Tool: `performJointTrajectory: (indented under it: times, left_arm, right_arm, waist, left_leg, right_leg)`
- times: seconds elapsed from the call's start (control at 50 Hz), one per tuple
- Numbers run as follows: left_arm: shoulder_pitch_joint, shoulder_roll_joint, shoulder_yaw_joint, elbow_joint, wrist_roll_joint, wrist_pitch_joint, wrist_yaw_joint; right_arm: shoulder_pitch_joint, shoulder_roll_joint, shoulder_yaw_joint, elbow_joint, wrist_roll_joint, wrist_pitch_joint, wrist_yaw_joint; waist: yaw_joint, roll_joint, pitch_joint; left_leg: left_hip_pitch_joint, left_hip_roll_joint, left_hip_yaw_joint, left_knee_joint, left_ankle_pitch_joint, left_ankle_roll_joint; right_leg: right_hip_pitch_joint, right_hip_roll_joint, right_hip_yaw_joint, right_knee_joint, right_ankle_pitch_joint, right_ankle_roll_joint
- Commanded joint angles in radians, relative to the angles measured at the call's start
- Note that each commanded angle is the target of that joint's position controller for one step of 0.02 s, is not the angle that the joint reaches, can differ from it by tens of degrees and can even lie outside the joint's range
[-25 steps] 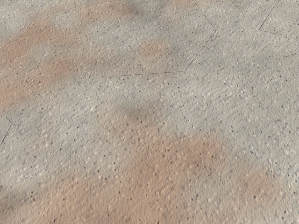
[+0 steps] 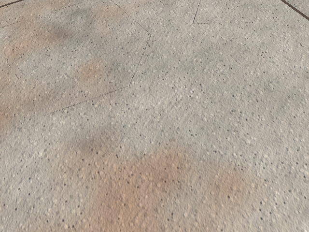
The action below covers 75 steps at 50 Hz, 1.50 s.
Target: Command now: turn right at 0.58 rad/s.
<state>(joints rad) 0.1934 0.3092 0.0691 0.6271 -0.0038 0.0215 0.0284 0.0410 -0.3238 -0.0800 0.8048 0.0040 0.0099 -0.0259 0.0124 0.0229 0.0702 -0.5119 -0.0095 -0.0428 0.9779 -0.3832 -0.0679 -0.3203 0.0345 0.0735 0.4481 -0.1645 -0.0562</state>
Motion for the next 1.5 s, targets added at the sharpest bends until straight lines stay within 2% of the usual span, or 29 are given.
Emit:
performJointTrajectory:
  times: [0.02,0.2,0.22,0.24,0.26,0.28,0.3,0.34,0.46,0.56,0.58,0.6,0.62,0.66,0.7,0.8,0.92,0.94,0.96,0.98,1.0,1.08,1.24,1.36,1.4,1.44,1.46,1.48,1.5]
  left_arm:
    - [-0.010,0.186,0.056,-0.079,-0.002,-0.004,0.013]
    - [-0.077,0.175,0.053,-0.101,-0.019,0.020,0.003]
    - [-0.066,0.154,0.048,-0.103,-0.020,0.022,0.006]
    - [-0.012,0.097,0.033,-0.100,-0.008,0.023,0.004]
    - [-0.014,0.133,0.046,-0.130,-0.010,0.012,0.005]
    - [0.007,0.198,0.064,-0.110,0.003,0.005,0.005]
    - [0.020,0.216,0.076,-0.082,-0.004,0.007,0.003]
    - [0.036,0.161,0.065,-0.053,0.002,0.022,0.009]
    - [-0.056,0.053,0.010,-0.086,0.000,0.017,0.000]
    - [0.022,0.079,0.016,-0.034,-0.002,0.016,-0.003]
    - [0.038,0.097,0.015,-0.034,0.003,0.018,0.002]
    - [0.067,0.160,0.023,-0.039,0.010,0.023,0.013]
    - [0.057,0.163,0.026,-0.017,0.016,0.019,0.000]
    - [0.102,0.162,0.030,-0.006,0.016,-0.003,-0.009]
    - [0.136,0.163,0.029,0.017,0.010,-0.033,-0.002]
    - [0.094,0.138,0.026,0.005,-0.008,-0.059,-0.002]
    - [0.091,0.112,0.018,0.024,-0.012,-0.059,-0.024]
    - [0.087,0.060,0.001,0.023,-0.003,-0.063,-0.026]
    - [0.086,-0.009,-0.020,-0.030,0.004,-0.077,-0.024]
    - [0.078,0.059,-0.001,-0.048,-0.026,-0.093,-0.012]
    - [0.070,0.115,0.015,-0.041,-0.048,-0.099,-0.011]
    - [0.055,0.083,0.017,-0.002,-0.010,-0.099,-0.023]
    - [-0.149,0.004,-0.012,-0.062,-0.011,-0.111,-0.044]
    - [-0.290,0.011,-0.017,-0.113,-0.020,-0.129,-0.084]
    - [-0.237,0.048,-0.002,-0.106,-0.016,-0.132,-0.084]
    - [0.010,0.125,0.035,-0.044,-0.014,-0.129,-0.065]
    - [0.195,0.184,0.050,-0.005,0.009,-0.122,-0.049]
    - [0.211,0.249,0.058,0.014,0.028,-0.120,-0.054]
    - [0.219,0.137,0.034,0.007,0.025,-0.115,-0.053]
  right_arm:
    - [-0.007,-0.060,-0.010,-0.055,0.002,-0.010,0.002]
    - [0.090,-0.083,-0.023,-0.035,0.008,-0.037,0.031]
    - [0.126,-0.116,-0.034,-0.025,0.000,-0.038,0.030]
    - [0.134,-0.185,-0.047,-0.033,-0.016,-0.031,0.022]
    - [0.114,-0.221,-0.050,-0.035,-0.045,-0.027,0.023]
    - [0.066,-0.172,-0.037,-0.065,-0.044,-0.033,0.019]
    - [0.012,-0.120,-0.023,-0.075,-0.031,-0.034,0.013]
    - [-0.006,-0.094,-0.012,-0.076,-0.001,-0.032,0.007]
    - [0.066,-0.114,-0.009,-0.044,-0.003,-0.011,0.004]
    - [0.106,-0.122,0.000,-0.009,0.023,-0.007,0.017]
    - [0.138,-0.081,0.018,0.002,0.007,-0.022,0.023]
    - [0.158,-0.025,0.039,-0.008,-0.036,-0.037,0.037]
    - [0.128,-0.020,0.039,-0.015,-0.017,-0.042,0.034]
    - [-0.001,-0.097,0.018,-0.039,0.006,-0.051,0.029]
    - [0.008,-0.116,0.001,-0.046,0.024,-0.056,0.032]
    - [0.016,-0.040,0.022,-0.025,0.017,-0.100,0.072]
    - [0.230,-0.085,0.010,0.056,0.025,-0.092,0.068]
    - [0.323,-0.120,-0.002,0.076,0.028,-0.094,0.058]
    - [0.398,-0.249,-0.026,0.076,0.015,-0.097,0.052]
    - [0.397,-0.248,-0.024,0.069,-0.003,-0.106,0.062]
    - [0.319,-0.189,-0.006,0.051,-0.002,-0.114,0.062]
    - [0.236,-0.103,0.020,0.021,-0.012,-0.113,0.052]
    - [0.339,-0.115,0.025,0.055,0.004,-0.100,0.026]
    - [0.426,-0.128,0.018,0.092,0.015,-0.073,0.021]
    - [0.413,-0.152,0.008,0.089,0.016,-0.065,0.016]
    - [0.377,-0.167,0.004,0.075,0.009,-0.056,0.013]
    - [0.362,-0.124,0.020,0.040,-0.014,-0.059,0.011]
    - [0.534,0.032,0.063,0.029,-0.010,-0.075,0.020]
    - [0.480,-0.097,0.033,0.058,0.015,-0.088,0.024]
  waist:
    - [0.000,-0.151,-0.194]
    - [-0.041,-0.183,-0.177]
    - [-0.044,-0.143,-0.184]
    - [-0.006,0.071,-0.196]
    - [0.009,0.262,-0.130]
    - [0.007,0.178,-0.118]
    - [0.025,0.122,-0.101]
    - [0.019,0.103,-0.079]
    - [-0.042,0.161,-0.123]
    - [-0.014,0.134,-0.109]
    - [-0.017,0.075,-0.155]
    - [-0.046,-0.123,-0.217]
    - [-0.033,-0.246,-0.196]
    - [0.055,-0.227,-0.052]
    - [0.050,-0.255,0.036]
    - [0.025,-0.166,-0.014]
    - [-0.088,-0.116,-0.049]
    - [-0.128,-0.042,-0.065]
    - [-0.129,0.238,-0.110]
    - [-0.129,0.238,-0.103]
    - [-0.093,0.162,-0.015]
    - [-0.044,0.089,0.002]
    - [-0.101,0.049,0.019]
    - [-0.114,0.041,0.060]
    - [-0.057,0.065,0.010]
    - [0.087,0.080,-0.168]
    - [0.155,0.018,-0.334]
    - [0.047,-0.289,-0.512]
    - [0.104,-0.200,-0.521]
  left_leg:
    - [-0.005,-0.002,-0.034,-0.122,0.025,-0.016]
    - [0.249,-0.031,-0.021,-0.557,0.156,0.036]
    - [0.353,0.039,-0.058,-0.629,0.253,0.065]
    - [0.462,0.254,-0.251,-0.670,0.355,0.146]
    - [0.387,0.409,-0.473,-0.703,0.488,0.329]
    - [0.346,0.428,-0.463,-0.703,0.477,0.376]
    - [0.332,0.355,-0.349,-0.683,0.455,0.331]
    - [0.367,0.268,-0.233,-0.658,0.459,0.278]
    - [0.438,0.229,-0.108,-0.630,0.571,0.284]
    - [0.355,0.216,-0.110,-0.574,0.536,0.228]
    - [0.274,0.192,-0.090,-0.566,0.386,0.160]
    - [0.177,0.103,0.001,-0.442,0.131,0.087]
    - [0.165,0.033,0.075,-0.436,-0.037,0.051]
    - [0.030,0.005,0.100,-0.250,-0.089,0.039]
    - [-0.130,0.059,0.023,-0.063,-0.169,0.072]
    - [-0.018,0.065,0.064,-0.248,0.021,0.106]
    - [0.449,0.002,0.107,-0.446,0.170,0.102]
    - [0.556,0.080,-0.006,-0.511,0.105,0.134]
    - [0.663,0.324,-0.418,-0.694,-0.154,0.259]
    - [0.619,0.416,-0.718,-0.832,-0.396,0.362]
    - [0.566,0.408,-0.653,-0.834,-0.425,0.344]
    - [0.459,0.245,-0.298,-0.843,-0.020,0.257]
    - [0.463,0.182,-0.051,-0.874,0.404,0.246]
    - [0.589,0.254,-0.058,-0.806,0.529,0.249]
    - [0.634,0.264,-0.073,-0.709,0.780,0.232]
    - [0.564,0.209,-0.039,-0.423,1.010,0.195]
    - [0.345,0.153,-0.023,-0.138,0.754,0.159]
    - [-0.038,-0.048,-0.018,0.239,-0.113,0.086]
    - [-0.088,-0.044,-0.147,0.356,-0.219,0.076]
  right_leg:
    - [0.213,-0.234,0.271,-0.082,0.313,-0.184]
    - [0.131,-0.159,0.406,-0.009,0.210,-0.118]
    - [0.060,-0.115,0.374,0.041,0.097,-0.071]
    - [-0.081,0.001,0.231,0.251,-0.217,-0.010]
    - [-0.253,0.113,0.080,0.448,-0.496,0.046]
    - [-0.249,0.045,0.116,0.632,-0.466,0.077]
    - [-0.242,0.038,0.116,0.697,-0.396,0.090]
    - [-0.271,0.041,0.108,0.746,-0.307,0.123]
    - [-0.102,-0.023,-0.007,0.365,-0.280,0.149]
    - [0.181,-0.011,-0.075,-0.139,0.022,0.092]
    - [0.331,-0.077,0.010,-0.149,0.125,0.062]
    - [0.444,-0.233,0.176,-0.085,0.311,0.003]
    - [0.308,-0.272,0.237,-0.113,-0.038,-0.104]
    - [0.244,-0.278,0.347,-0.249,-0.483,-0.147]
    - [0.258,-0.334,0.428,-0.298,-0.481,-0.181]
    - [0.242,-0.248,0.235,-0.295,-0.240,-0.139]
    - [-0.049,-0.197,0.139,-0.142,-0.281,-0.091]
    - [-0.130,-0.136,0.071,0.044,-0.257,-0.044]
    - [-0.326,-0.013,-0.067,0.436,-0.339,0.039]
    - [-0.440,0.000,0.021,0.649,-0.427,0.046]
    - [-0.513,-0.066,0.048,0.721,-0.338,0.024]
    - [-0.429,-0.154,0.005,0.627,-0.058,0.022]
    - [-0.375,-0.121,-0.079,0.231,0.240,0.080]
    - [-0.348,-0.079,-0.084,0.063,0.209,0.032]
    - [-0.245,-0.042,-0.089,0.039,0.130,0.002]
    - [0.125,-0.014,-0.115,0.015,0.147,-0.053]
    - [0.473,-0.178,0.039,0.099,0.246,-0.109]
    - [0.822,-0.466,0.522,0.038,0.242,-0.285]
    - [0.757,-0.455,0.590,-0.046,0.300,-0.278]
